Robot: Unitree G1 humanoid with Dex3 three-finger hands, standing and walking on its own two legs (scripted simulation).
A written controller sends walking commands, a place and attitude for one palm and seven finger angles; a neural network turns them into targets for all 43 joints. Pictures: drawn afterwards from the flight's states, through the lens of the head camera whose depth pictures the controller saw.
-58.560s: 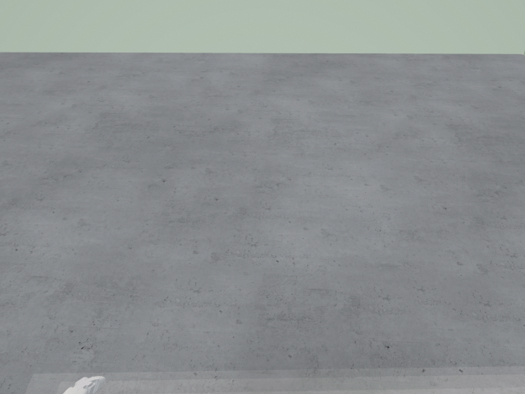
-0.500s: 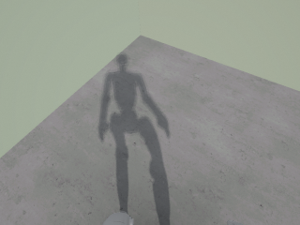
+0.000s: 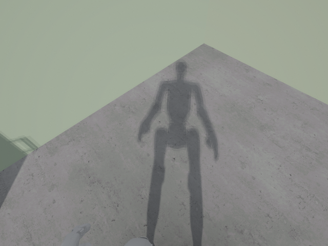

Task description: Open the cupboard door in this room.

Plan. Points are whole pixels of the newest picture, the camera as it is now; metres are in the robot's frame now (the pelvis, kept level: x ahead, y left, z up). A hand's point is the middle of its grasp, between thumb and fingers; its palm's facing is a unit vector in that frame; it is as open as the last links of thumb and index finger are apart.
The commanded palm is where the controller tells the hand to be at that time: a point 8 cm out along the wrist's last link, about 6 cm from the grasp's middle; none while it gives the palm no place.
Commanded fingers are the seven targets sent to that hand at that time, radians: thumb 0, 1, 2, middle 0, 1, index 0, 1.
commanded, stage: turn to face it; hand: left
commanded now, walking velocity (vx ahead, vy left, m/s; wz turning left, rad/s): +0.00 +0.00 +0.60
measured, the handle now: out of the picture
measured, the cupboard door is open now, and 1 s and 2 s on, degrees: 43 43 43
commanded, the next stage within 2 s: none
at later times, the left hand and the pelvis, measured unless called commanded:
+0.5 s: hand out of the picture -0.02 +0.25 -0.17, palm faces +0.34 -0.90 -0.26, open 7.4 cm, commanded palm none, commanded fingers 0.00 0.90 0.90 -0.20 -0.30 -0.20 -0.30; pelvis +0.00 +0.02 +0.01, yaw +17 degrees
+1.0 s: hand out of the picture -0.03 +0.18 -0.14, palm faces +0.58 -0.77 -0.25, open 7.3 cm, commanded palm none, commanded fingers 0.00 0.90 0.90 -0.20 -0.30 -0.20 -0.30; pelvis +0.01 -0.02 +0.01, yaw +37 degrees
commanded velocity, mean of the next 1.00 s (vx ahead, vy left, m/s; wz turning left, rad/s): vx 0.00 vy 0.00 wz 0.60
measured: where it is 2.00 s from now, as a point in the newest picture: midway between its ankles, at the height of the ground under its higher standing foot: outside the picture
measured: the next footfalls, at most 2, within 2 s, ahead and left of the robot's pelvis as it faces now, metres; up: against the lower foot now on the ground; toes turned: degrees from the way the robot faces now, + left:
left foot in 0.34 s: +0.03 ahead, +0.13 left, +0.00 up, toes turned +19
right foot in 0.76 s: +0.08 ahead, -0.11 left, +0.00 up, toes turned +25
